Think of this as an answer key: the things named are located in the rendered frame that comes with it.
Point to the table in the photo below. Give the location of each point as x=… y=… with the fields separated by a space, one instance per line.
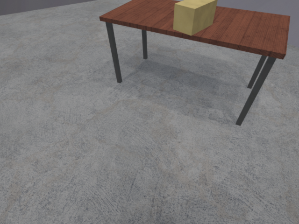
x=255 y=32

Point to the carton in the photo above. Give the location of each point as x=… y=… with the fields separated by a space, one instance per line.
x=192 y=16

